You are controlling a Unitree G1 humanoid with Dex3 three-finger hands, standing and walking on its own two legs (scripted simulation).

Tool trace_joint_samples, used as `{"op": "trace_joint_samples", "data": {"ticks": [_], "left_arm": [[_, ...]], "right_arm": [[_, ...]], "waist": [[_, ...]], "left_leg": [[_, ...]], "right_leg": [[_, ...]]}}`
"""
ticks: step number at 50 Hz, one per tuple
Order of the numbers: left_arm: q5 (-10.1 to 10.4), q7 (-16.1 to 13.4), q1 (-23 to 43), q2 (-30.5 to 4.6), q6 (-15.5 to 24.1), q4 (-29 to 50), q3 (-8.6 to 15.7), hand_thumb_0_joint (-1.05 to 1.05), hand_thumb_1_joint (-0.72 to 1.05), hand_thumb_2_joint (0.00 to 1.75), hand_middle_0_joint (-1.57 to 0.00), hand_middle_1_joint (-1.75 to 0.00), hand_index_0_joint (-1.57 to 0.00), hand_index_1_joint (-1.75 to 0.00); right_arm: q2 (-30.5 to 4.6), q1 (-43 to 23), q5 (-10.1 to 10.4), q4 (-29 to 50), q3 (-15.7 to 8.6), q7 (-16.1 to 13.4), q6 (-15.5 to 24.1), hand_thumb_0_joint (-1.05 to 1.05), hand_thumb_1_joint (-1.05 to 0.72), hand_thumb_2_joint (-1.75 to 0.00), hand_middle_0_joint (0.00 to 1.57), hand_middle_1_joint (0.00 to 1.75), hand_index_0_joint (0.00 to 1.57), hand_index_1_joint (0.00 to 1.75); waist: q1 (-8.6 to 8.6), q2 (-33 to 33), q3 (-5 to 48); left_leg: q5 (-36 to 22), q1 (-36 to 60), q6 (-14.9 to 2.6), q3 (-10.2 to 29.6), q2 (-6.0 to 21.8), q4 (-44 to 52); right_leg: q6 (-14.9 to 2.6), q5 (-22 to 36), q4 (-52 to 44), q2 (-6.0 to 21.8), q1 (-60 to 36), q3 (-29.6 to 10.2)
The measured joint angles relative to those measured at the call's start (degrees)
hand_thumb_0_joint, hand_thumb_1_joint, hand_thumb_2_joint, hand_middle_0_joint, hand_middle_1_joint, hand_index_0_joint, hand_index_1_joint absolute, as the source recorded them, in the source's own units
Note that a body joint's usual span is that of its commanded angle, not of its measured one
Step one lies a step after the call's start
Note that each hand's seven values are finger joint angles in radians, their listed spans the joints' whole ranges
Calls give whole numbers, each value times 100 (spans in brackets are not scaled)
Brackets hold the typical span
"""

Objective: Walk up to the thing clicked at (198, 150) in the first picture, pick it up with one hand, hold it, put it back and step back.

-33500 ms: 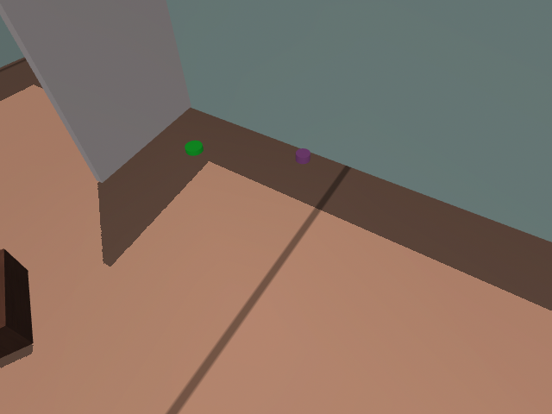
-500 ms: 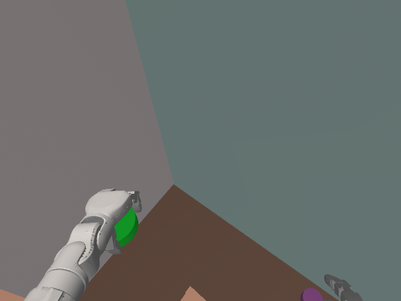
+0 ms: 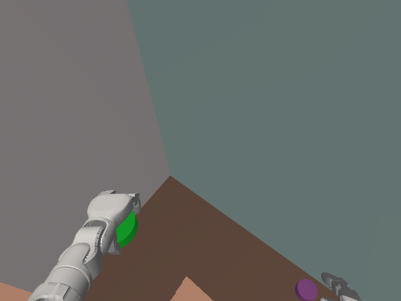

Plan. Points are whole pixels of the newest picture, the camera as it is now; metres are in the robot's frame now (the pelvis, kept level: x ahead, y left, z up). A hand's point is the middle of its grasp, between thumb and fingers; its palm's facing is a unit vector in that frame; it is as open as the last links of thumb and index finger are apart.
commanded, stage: crouch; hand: left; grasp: from above
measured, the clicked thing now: (115, 225) +0.31 +0.23 -0.09
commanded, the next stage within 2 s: lower in 1.74 s
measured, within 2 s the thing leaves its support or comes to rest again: neither
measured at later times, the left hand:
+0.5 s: hand (144, 235) +0.37 +0.22 -0.31, palm faces -0.40 +0.05 -0.91, open 11.0 cm
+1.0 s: hand (156, 246) +0.40 +0.22 -0.50, palm faces -0.44 -0.01 -0.90, open 11.0 cm
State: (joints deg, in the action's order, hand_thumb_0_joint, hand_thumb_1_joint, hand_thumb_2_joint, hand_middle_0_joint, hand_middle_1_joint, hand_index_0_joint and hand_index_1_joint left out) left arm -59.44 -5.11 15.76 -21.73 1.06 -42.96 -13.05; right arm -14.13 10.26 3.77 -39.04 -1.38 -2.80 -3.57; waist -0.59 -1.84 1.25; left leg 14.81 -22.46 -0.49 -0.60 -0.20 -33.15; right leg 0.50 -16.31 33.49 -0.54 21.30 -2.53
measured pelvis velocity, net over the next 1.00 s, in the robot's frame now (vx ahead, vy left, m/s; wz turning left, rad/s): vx -0.07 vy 0.00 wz -0.06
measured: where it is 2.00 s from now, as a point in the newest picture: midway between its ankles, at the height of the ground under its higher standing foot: outside the picture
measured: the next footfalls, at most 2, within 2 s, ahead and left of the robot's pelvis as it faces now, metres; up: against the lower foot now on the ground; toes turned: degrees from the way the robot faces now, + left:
none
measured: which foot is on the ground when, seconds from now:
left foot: down 0.00-1.00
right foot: down 0.00-1.00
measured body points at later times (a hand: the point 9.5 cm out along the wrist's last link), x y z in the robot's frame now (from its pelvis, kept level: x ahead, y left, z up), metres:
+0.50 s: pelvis -0.06 +0.01 -0.20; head +0.10 +0.02 +0.23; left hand +0.38 +0.22 -0.25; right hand -0.02 -0.27 -0.32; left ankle +0.02 +0.11 -0.73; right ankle +0.01 -0.13 -0.73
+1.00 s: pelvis -0.07 +0.00 -0.34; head +0.16 +0.04 +0.05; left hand +0.42 +0.22 -0.45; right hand -0.01 -0.27 -0.46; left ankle +0.02 +0.11 -0.73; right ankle +0.01 -0.13 -0.73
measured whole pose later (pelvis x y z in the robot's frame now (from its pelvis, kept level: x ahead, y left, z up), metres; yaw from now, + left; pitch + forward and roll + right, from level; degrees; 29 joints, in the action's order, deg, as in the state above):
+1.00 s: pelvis -0.07 +0.00 -0.34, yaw -4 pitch +39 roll -6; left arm -69.2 -22.3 52.3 -32.2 5.9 -77.4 -0.6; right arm -13.8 8.7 -5.4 -42.6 -0.2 3.8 3.5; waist -11.3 -1.2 9.6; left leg 37.3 -120.8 -0.7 4.1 0.2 -119.2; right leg 1.3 -39.5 116.9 -2.6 116.4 2.8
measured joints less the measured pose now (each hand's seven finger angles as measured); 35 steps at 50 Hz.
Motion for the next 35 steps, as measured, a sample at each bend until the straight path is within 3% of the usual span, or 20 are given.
{"op": "trace_joint_samples", "data": {"ticks": [10,16,22,26,31,35], "left_arm": [[-592,-1001,1290,-22,237,-1672,142,2,-21,71,-33,-85,-53,-88],[-742,-1366,1970,-111,206,-2240,352,2,-20,70,-34,-85,-54,-88],[-689,-1492,2472,-222,34,-2601,617,2,-21,69,-35,-84,-56,-86],[-613,-1426,2753,-331,-8,-2806,760,1,-21,67,-37,-83,-57,-85],[-585,-1320,3053,-474,105,-3113,823,1,-21,67,-38,-82,-58,-84],[-698,-1309,3196,-618,317,-3231,940,1,-21,67,-38,-81,-59,-84]], "right_arm": [[-147,105,-268,-38,-164,190,149,0,-90,-90,20,30,20,30],[-227,268,-394,-154,-254,194,233,0,-91,-90,20,30,20,30],[-120,405,-500,-324,-241,170,310,0,-91,-90,20,30,20,30],[8,448,-550,-372,-181,180,361,0,-90,-90,20,30,20,30],[121,421,-589,-390,-62,224,427,0,-90,-90,20,30,20,30],[149,347,-632,-382,42,294,513,0,-90,-90,20,30,21,30]], "waist": [[-271,165,532],[-514,67,843],[-694,-68,1021],[-791,-144,1040],[-890,-195,1045],[-972,-164,1067]], "left_leg": [[848,-2934,32,144,49,-2572],[1329,-4788,-11,179,59,-4177],[1617,-6243,-72,155,64,-5391],[1718,-7009,-94,159,52,-6023],[1818,-7835,-109,194,34,-6714],[1912,-8461,-95,256,26,-7247]], "right_leg": [[7,-843,2468,-91,2837,159],[50,-1314,4016,-127,4645,207],[99,-1604,5217,-150,6084,195],[108,-1726,5848,-150,6832,207],[111,-1860,6534,-145,7623,251],[108,-1974,7053,-150,8216,317]]}}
